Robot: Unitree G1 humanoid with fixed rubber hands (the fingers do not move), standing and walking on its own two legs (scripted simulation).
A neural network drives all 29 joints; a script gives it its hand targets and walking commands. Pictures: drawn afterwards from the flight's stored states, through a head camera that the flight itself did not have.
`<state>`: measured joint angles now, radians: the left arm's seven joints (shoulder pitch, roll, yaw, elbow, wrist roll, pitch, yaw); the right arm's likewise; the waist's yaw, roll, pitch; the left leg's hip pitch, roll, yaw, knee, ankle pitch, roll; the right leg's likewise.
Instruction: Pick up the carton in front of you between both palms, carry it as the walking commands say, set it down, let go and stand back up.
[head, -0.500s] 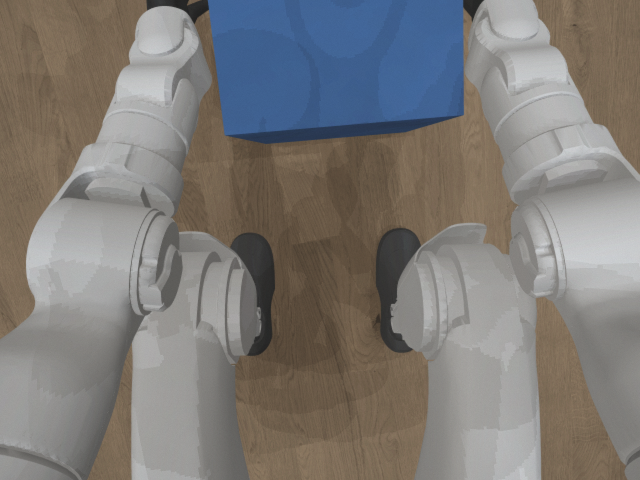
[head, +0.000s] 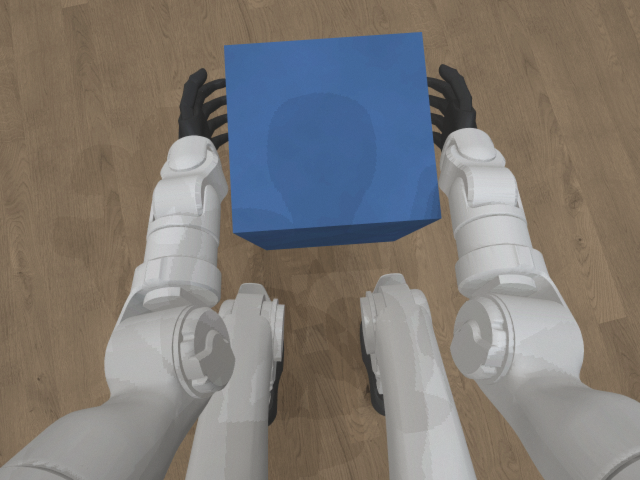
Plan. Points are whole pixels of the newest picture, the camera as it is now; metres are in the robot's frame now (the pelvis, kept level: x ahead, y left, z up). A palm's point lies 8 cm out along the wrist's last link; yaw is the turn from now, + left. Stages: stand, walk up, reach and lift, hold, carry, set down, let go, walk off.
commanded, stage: reach and lift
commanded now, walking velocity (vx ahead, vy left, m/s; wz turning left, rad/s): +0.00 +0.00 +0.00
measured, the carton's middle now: (327, 164) +0.47 -0.03 -0.13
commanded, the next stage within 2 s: none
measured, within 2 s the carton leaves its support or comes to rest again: neither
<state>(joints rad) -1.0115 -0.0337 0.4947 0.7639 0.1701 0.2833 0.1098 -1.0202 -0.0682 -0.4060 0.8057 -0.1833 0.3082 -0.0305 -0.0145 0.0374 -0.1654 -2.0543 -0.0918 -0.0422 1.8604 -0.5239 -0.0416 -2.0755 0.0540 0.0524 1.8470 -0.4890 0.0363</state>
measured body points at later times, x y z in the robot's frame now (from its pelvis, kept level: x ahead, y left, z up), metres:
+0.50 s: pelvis +0.05 +0.00 +0.14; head +0.21 -0.01 +0.56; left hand +0.46 +0.13 +0.09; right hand +0.46 -0.17 +0.08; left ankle +0.11 +0.12 -0.43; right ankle +0.12 -0.13 -0.43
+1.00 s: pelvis +0.10 +0.00 +0.27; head +0.14 -0.01 +0.72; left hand +0.43 +0.14 +0.25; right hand +0.42 -0.16 +0.24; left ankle +0.11 +0.12 -0.43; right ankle +0.12 -0.13 -0.43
